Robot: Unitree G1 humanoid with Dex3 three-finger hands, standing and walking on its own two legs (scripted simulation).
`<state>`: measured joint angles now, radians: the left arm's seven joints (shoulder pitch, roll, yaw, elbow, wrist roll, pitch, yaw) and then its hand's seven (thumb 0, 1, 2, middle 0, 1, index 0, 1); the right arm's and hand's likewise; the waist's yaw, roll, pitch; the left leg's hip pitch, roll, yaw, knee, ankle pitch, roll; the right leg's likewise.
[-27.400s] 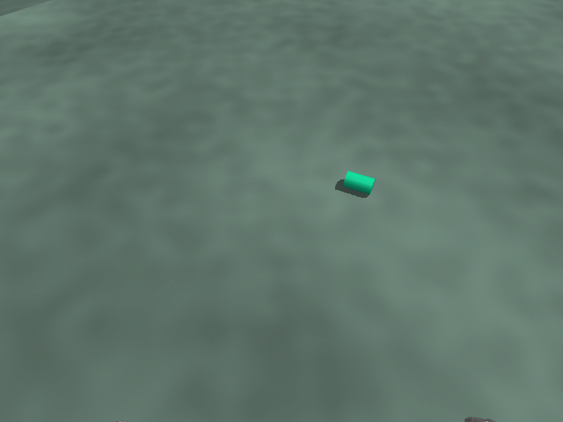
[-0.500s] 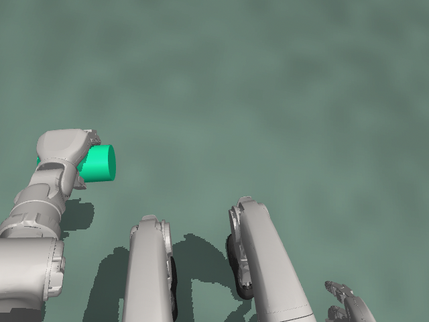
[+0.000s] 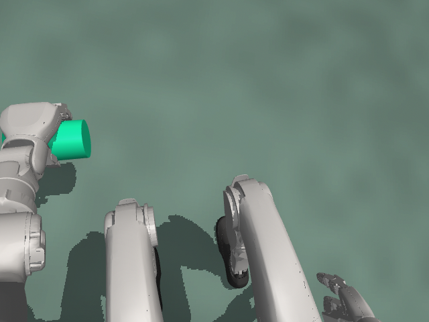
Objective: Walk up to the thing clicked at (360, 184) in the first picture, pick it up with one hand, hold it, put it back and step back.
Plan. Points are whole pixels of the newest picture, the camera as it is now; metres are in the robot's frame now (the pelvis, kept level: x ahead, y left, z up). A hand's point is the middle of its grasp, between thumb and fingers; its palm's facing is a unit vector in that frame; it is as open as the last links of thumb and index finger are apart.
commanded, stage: crouch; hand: left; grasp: from above
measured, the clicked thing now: (51, 141) +0.46 +0.27 -0.21
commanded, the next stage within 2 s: lower in 0.40 s
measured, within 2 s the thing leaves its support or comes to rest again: neither
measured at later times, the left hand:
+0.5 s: hand (54, 140) +0.46 +0.26 -0.23, palm faces -0.49 -0.02 -0.87, open 10.4 cm
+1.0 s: hand (64, 145) +0.47 +0.26 -0.29, palm faces -0.48 -0.03 -0.88, open 10.4 cm
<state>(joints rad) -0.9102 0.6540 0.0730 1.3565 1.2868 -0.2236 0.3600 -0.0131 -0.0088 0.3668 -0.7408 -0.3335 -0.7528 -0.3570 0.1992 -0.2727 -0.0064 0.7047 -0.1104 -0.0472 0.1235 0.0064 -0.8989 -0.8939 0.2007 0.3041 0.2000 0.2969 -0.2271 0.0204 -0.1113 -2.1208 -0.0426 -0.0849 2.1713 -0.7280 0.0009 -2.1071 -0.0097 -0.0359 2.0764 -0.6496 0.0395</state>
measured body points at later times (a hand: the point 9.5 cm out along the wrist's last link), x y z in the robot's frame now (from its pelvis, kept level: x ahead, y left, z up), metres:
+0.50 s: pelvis -0.01 +0.00 -0.04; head +0.25 +0.05 +0.32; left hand +0.48 +0.26 -0.18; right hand +0.01 -0.28 -0.14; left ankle +0.06 +0.11 -0.37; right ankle +0.10 -0.13 -0.37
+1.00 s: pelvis -0.01 +0.00 -0.08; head +0.26 +0.07 +0.27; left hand +0.49 +0.26 -0.24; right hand +0.01 -0.28 -0.16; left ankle +0.06 +0.11 -0.37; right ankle +0.10 -0.13 -0.37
